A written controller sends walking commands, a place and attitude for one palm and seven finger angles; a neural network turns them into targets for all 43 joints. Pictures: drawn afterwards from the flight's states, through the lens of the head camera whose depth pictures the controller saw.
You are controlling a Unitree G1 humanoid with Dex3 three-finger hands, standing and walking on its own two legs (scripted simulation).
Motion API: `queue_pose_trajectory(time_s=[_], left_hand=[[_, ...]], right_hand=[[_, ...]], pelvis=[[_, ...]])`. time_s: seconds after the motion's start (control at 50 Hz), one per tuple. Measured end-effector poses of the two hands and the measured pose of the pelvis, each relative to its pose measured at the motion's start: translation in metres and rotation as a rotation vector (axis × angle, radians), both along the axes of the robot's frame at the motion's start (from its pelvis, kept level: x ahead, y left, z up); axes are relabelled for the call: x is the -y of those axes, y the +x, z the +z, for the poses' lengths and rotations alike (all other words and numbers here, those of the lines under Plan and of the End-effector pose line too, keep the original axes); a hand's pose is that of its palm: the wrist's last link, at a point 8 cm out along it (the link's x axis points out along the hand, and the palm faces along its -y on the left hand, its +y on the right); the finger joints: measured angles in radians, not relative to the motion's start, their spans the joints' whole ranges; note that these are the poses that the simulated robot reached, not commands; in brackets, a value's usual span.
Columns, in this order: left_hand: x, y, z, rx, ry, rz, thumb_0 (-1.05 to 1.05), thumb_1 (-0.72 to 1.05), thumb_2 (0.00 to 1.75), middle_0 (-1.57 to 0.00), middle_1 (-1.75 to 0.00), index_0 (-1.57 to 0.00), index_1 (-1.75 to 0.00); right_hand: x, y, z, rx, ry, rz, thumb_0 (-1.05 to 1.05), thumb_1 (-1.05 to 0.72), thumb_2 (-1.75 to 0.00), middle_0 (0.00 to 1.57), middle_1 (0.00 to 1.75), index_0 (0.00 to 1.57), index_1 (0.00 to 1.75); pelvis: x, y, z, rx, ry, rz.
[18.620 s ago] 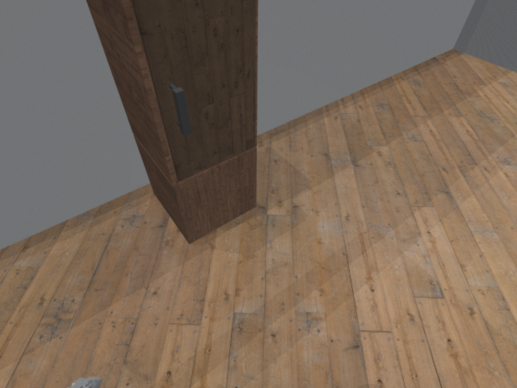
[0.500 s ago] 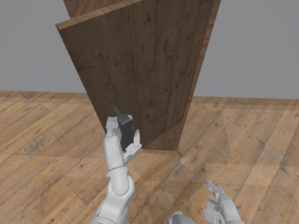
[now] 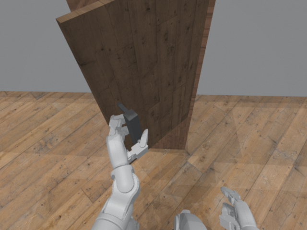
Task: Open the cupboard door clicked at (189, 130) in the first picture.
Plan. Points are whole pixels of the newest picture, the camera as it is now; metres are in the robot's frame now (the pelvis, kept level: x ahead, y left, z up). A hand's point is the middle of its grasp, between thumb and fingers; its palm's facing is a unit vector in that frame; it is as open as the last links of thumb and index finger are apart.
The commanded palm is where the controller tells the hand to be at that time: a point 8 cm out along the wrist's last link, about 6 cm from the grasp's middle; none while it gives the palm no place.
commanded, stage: open thumb and fingers to let go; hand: left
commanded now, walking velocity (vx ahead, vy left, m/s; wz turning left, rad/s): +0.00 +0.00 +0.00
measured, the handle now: (129, 125) +0.38 +0.07 +0.04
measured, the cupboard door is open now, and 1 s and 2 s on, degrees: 45 43 43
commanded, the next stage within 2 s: slide the hand sideways off the handle in 0.58 s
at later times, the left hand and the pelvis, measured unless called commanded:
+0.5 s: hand (137, 141) +0.34 +0.05 +0.03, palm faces +0.28 -0.96 -0.04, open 14.8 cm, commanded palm +0.30 +0.09 +0.03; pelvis -0.02 +0.04 -0.01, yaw -2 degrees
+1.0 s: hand (134, 151) +0.31 +0.06 +0.04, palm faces -0.14 -0.99 +0.04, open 16.4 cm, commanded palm +0.28 +0.10 +0.03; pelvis -0.01 +0.06 -0.01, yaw -2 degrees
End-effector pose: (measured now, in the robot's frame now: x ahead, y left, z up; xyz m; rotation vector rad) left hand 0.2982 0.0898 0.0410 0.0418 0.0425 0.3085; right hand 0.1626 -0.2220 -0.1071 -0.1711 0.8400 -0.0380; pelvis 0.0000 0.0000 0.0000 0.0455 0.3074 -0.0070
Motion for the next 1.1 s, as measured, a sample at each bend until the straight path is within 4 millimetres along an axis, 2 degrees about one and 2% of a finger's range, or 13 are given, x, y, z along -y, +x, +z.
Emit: queue_pose_trajectory(time_s=[0.1, 0.26, 0.38, 0.68, 0.72, 0.86, 0.98, 1.1], left_hand=[[-0.005, -0.004, -0.002, 0.008, -0.005, 0.012, 0.0, 0.21, 0.62, -0.34, -1.26, -0.36, -1.27], [-0.006, -0.004, -0.004, 0.028, -0.005, -0.002, 0.0, -0.23, 0.42, -0.33, -1.22, -0.33, -1.22], [-0.006, -0.002, -0.004, 0.028, -0.004, -0.013, 0.0, -0.41, 0.34, -0.29, -1.09, -0.29, -1.08], [-0.004, 0.008, -0.004, 0.021, -0.005, -0.057, -0.01, -0.49, 0.3, -0.24, -0.51, -0.23, -0.52], [-0.006, 0.007, -0.004, 0.022, -0.001, -0.075, -0.01, -0.49, 0.3, -0.25, -0.47, -0.23, -0.51], [-0.025, 0.0, -0.007, 0.064, 0.021, -0.454, -0.01, -0.5, 0.3, -0.19, -0.36, -0.1, -0.39], [-0.024, -0.004, -0.006, 0.04, -0.079, -0.451, -0.01, -0.5, 0.3, -0.13, -0.32, -0.11, -0.33], [-0.021, -0.011, -0.006, 0.053, -0.069, -0.439, -0.01, -0.5, 0.3, -0.09, -0.29, -0.12, -0.3]], right_hand=[[-0.003, -0.015, -0.003, -0.011, -0.007, -0.01, 0.01, -0.9, -0.9, 0.2, 0.3, 0.2, 0.3], [-0.011, -0.038, -0.007, -0.04, -0.027, -0.03, 0.01, -0.9, -0.9, 0.2, 0.3, 0.2, 0.3], [-0.022, -0.047, -0.008, -0.053, -0.031, -0.034, 0.01, -0.9, -0.9, 0.2, 0.3, 0.2, 0.3], [-0.046, -0.041, -0.006, -0.045, -0.019, -0.001, 0.01, -0.9, -0.9, 0.21, 0.3, 0.2, 0.3], [-0.047, -0.039, -0.006, -0.044, -0.017, 0.003, 0.01, -0.9, -0.9, 0.21, 0.3, 0.2, 0.3], [-0.041, -0.044, -0.004, -0.045, -0.019, -0.031, 0.01, -0.9, -0.9, 0.21, 0.3, 0.2, 0.3], [-0.038, -0.045, 0.0, -0.054, -0.021, -0.049, 0.01, -0.9, -0.9, 0.2, 0.3, 0.2, 0.3], [-0.041, -0.038, 0.003, -0.044, -0.015, -0.051, 0.01, -0.9, -0.9, 0.2, 0.3, 0.2, 0.3]], pelvis=[[-0.005, -0.008, -0.002, 0.004, -0.004, -0.004], [-0.018, -0.017, -0.005, 0.009, -0.016, -0.014], [-0.028, -0.02, -0.006, 0.014, -0.024, -0.02], [-0.044, -0.022, -0.007, 0.007, -0.036, -0.031], [-0.045, -0.021, -0.007, 0.007, -0.035, -0.03], [-0.049, -0.019, -0.009, 0.021, -0.043, -0.014], [-0.055, -0.013, -0.007, 0.018, -0.042, -0.023], [-0.057, -0.005, -0.009, 0.004, -0.037, -0.037]])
